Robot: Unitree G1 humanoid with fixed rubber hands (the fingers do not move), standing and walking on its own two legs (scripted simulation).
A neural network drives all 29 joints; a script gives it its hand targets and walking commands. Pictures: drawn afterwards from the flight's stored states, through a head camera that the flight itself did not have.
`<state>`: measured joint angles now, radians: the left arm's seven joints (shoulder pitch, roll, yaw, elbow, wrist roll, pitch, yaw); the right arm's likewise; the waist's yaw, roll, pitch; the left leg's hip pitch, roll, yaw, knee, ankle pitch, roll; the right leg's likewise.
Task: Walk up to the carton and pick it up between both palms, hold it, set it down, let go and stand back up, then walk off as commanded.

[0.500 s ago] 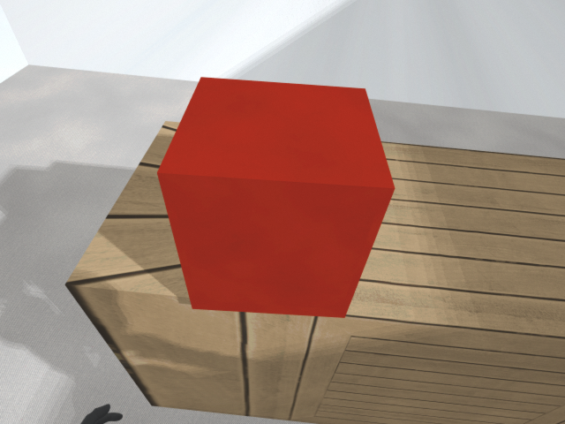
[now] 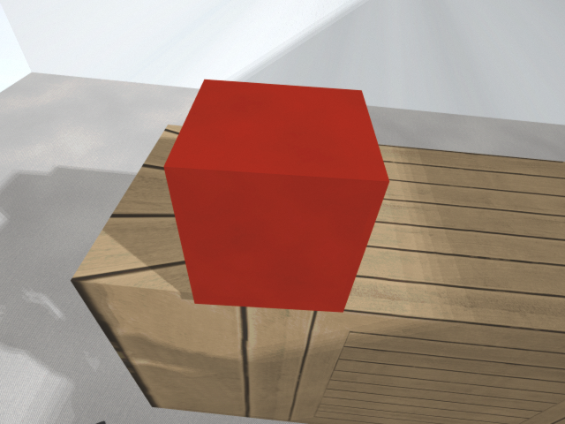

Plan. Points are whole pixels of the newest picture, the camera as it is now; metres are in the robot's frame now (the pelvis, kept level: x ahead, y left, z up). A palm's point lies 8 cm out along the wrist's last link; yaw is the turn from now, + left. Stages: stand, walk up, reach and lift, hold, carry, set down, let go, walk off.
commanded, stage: stand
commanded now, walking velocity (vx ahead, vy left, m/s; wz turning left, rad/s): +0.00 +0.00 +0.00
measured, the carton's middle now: (276, 199) +0.47 +0.02 +0.08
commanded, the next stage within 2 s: walk off in 0.20 s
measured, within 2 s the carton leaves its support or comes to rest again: neither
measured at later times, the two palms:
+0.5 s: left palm out of the picture +0.07 +0.28 -0.11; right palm out of the picture +0.06 -0.31 -0.10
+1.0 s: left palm out of the picture -0.02 +0.34 -0.13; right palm out of the picture -0.04 -0.25 -0.10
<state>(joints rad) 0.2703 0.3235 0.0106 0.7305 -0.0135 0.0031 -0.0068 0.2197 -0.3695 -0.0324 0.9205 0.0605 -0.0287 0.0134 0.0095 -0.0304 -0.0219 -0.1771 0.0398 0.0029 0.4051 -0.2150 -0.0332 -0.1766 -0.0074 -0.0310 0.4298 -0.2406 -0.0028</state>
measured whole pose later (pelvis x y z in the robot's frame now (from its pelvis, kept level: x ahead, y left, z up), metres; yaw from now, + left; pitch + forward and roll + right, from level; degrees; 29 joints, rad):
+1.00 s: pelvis -0.13 +0.05 -0.02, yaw +0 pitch -4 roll -2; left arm 0.18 0.37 0.05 0.79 -0.01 0.06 0.04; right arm 0.22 -0.36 -0.03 0.75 0.06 0.05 -0.01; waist -0.02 -0.03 0.14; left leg -0.28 -0.03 0.01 0.65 -0.30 0.07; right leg -0.44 0.11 0.16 1.25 -0.51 -0.01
